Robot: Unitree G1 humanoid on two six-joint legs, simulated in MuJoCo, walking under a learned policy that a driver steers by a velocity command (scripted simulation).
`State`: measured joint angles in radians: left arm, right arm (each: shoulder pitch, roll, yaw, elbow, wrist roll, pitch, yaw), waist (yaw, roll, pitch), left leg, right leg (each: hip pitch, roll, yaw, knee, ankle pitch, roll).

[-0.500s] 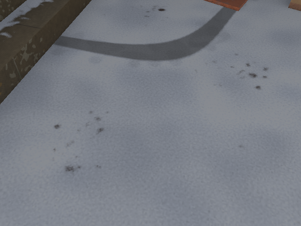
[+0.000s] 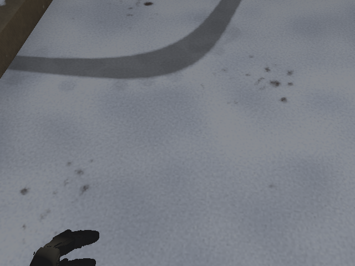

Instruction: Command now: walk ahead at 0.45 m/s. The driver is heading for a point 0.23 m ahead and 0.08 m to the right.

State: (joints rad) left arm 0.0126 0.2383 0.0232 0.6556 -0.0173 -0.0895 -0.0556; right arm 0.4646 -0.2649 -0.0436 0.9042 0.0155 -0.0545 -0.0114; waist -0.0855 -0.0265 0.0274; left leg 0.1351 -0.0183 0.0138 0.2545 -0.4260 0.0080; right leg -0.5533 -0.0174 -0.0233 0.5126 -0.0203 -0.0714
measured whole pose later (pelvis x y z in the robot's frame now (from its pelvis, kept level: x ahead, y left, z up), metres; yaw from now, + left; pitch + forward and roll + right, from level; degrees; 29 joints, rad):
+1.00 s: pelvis +0.20 +0.01 +0.01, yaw +0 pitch -2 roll +0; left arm 0.21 0.25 0.01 1.04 0.00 0.01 0.03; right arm 0.14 -0.24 -0.04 0.96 0.00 0.01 -0.03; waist 0.02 0.00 0.04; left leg -0.26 -0.01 -0.01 0.51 -0.22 0.01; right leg -0.12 -0.01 -0.04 0.49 -0.34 0.00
